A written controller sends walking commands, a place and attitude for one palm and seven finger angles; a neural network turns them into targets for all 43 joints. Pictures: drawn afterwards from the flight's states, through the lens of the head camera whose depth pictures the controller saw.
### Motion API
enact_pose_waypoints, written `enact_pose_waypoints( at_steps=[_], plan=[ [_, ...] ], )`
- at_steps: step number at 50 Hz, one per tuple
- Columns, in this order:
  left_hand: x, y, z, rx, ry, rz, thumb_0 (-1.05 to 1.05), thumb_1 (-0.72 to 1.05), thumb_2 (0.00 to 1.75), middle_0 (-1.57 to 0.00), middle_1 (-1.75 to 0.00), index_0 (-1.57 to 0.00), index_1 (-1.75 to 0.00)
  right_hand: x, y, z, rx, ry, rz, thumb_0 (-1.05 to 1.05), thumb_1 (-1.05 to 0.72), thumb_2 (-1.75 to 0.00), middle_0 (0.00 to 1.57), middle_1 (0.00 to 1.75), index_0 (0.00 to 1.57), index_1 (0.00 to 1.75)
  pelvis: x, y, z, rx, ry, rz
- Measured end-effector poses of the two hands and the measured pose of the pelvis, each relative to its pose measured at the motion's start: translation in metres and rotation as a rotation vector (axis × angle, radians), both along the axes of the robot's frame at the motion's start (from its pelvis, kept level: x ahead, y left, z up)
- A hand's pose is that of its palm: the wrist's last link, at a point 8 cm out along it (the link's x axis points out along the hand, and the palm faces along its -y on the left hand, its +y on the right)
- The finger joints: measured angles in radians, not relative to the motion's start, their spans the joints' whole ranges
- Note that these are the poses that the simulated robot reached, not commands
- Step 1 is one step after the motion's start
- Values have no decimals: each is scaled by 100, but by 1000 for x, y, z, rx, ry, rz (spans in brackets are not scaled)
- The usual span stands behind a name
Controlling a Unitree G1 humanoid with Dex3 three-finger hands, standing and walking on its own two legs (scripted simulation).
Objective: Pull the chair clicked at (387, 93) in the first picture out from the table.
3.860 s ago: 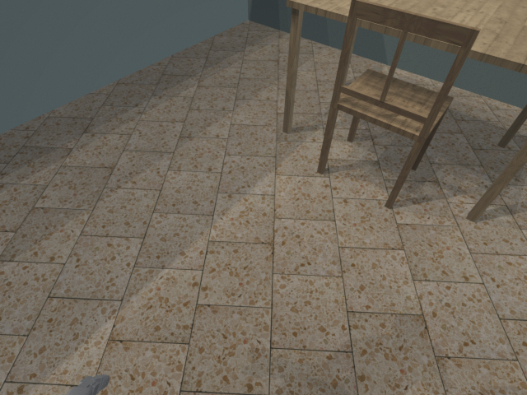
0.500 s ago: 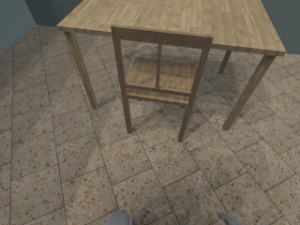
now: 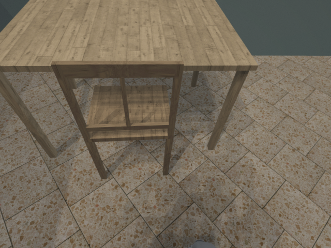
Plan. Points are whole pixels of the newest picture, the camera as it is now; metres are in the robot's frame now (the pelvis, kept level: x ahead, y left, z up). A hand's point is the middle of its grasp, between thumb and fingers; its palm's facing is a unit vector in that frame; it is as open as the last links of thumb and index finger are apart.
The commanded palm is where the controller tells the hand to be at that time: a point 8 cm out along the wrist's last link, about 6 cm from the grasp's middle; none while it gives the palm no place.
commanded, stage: take the last steps up to it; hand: left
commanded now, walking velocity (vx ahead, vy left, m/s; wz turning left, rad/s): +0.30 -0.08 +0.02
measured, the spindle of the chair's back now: (125, 103) +0.65 +0.16 -0.11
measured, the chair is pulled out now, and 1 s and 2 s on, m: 0.00 0.00 0.00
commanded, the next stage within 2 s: come to a stop and stand still in 0.44 s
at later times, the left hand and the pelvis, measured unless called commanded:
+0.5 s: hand out of the picture +0.13 +0.10 -0.19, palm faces +0.12 -0.98 -0.14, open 7.3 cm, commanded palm none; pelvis +0.17 -0.06 -0.01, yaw +3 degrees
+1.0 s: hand (131, 226) +0.22 +0.09 -0.18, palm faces +0.06 -0.97 -0.24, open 7.4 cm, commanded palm none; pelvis +0.21 -0.09 -0.01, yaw +2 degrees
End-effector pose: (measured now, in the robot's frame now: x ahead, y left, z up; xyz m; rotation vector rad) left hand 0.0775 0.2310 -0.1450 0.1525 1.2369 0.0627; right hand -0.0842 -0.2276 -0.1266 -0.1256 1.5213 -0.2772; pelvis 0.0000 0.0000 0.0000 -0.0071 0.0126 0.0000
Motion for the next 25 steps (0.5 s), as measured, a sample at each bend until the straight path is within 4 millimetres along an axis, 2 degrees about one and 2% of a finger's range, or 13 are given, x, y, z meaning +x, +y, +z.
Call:
enact_pose_waypoints(
  at_steps=[3,5,8,11,15,18,21,25],
  plan=[
    [42,-24,0,8,-27,-46,1,91,90,-20,-30,-19,-30,-13,-2,-9,49,84,-56,0,-92,-89,19,30,20,30,22,-17,-7,14,5,-7],
    [67,-40,-3,18,-63,-57,1,91,90,-20,-30,-20,-30,-14,-6,-19,86,136,-77,0,-91,-89,19,30,20,30,39,-31,-16,22,5,-5],
    [84,-58,-1,20,-102,-26,1,91,90,-20,-30,-20,-30,8,-15,-26,127,171,-63,0,-91,-89,20,30,20,30,57,-45,-17,12,-7,12],
    [85,-64,7,32,-107,61,-1,92,89,-20,-30,-20,-30,59,-29,-26,127,103,-21,1,-91,-89,20,30,20,30,78,-54,-9,10,-10,26],
    [82,-60,14,74,-76,100,-3,95,89,-20,-30,-20,-30,148,-46,-27,106,-59,50,1,-91,-89,19,30,20,30,103,-62,-3,-2,-5,46],
    [72,-64,9,67,-10,115,-2,94,89,-20,-30,-20,-30,210,-56,-26,73,-161,99,1,-93,-89,19,30,20,30,121,-64,-3,-14,-5,51],
    [59,-72,0,36,68,140,-1,93,89,-20,-30,-20,-30,260,-67,-21,36,-224,138,2,-95,-89,19,30,20,30,139,-61,-5,-26,-7,53],
    [42,-82,-15,-21,178,178,0,92,90,-20,-30,-20,-30,318,-65,-14,6,-286,196,2,-95,-89,19,30,20,30,166,-56,-10,-37,-14,50]
  ],
)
